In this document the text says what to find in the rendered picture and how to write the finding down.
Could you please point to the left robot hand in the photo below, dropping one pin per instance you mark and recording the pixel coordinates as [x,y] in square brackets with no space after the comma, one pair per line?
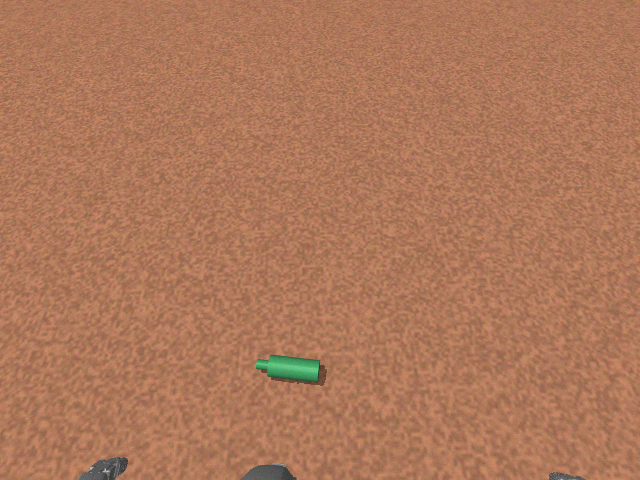
[105,470]

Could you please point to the bottle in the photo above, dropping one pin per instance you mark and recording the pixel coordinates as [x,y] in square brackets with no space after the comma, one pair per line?
[290,368]

